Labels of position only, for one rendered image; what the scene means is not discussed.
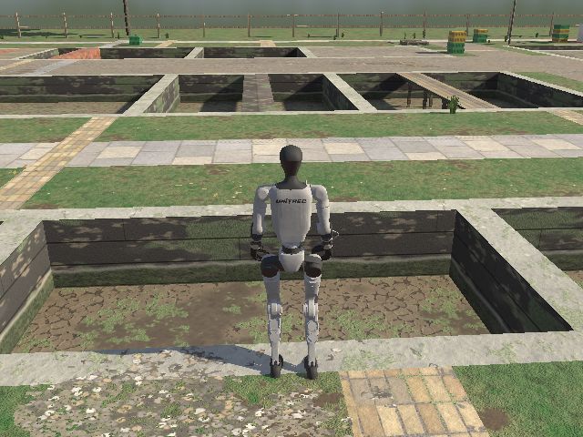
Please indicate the left robot hand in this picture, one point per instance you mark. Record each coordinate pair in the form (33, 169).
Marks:
(254, 252)

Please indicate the left robot forearm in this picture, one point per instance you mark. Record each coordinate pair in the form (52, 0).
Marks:
(255, 239)

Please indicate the humanoid robot torso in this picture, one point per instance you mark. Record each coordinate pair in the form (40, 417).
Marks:
(291, 212)

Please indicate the robot right upper arm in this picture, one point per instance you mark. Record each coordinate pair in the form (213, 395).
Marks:
(319, 193)

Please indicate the robot left upper arm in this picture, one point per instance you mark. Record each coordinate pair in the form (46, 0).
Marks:
(259, 208)

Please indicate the robot left shin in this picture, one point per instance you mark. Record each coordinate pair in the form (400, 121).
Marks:
(274, 333)

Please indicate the right robot hand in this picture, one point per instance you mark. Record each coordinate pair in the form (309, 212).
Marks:
(328, 252)

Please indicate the right robot forearm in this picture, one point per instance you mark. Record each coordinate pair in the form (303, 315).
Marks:
(327, 239)

